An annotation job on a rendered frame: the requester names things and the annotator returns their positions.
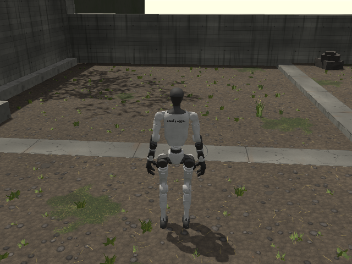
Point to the right robot upper arm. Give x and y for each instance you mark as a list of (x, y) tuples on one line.
[(195, 126)]

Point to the robot right shin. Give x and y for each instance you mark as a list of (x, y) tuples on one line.
[(187, 203)]

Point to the left robot thigh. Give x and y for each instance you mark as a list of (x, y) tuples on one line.
[(162, 162)]

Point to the left robot upper arm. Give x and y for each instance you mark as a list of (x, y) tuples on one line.
[(157, 125)]

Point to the robot right hand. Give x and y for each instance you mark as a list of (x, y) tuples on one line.
[(202, 168)]

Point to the robot right forearm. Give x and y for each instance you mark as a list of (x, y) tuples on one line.
[(199, 150)]

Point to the robot left hand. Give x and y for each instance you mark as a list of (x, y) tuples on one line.
[(149, 167)]

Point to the robot left forearm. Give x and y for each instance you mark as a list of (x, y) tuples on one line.
[(152, 150)]

